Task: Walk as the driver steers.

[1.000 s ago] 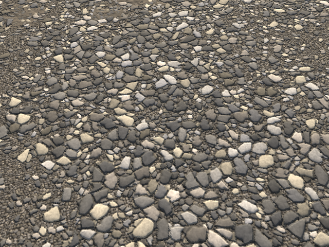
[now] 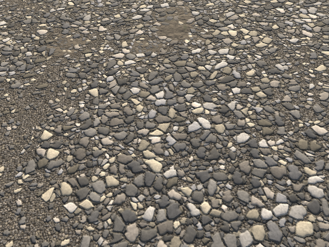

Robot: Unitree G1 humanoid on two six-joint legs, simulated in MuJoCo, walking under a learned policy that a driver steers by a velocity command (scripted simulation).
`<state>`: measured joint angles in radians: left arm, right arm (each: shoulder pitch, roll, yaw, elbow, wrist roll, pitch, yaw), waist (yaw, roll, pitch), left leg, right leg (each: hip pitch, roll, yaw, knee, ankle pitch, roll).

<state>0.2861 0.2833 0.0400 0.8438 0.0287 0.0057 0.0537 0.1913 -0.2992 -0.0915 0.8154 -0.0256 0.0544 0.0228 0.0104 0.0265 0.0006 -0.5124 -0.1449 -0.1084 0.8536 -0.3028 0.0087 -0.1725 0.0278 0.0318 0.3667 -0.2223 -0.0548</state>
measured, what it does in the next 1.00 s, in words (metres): walks ahead: left foot, then right foot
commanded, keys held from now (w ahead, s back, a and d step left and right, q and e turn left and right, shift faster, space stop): w+q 0.24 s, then w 0.64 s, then w+e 0.12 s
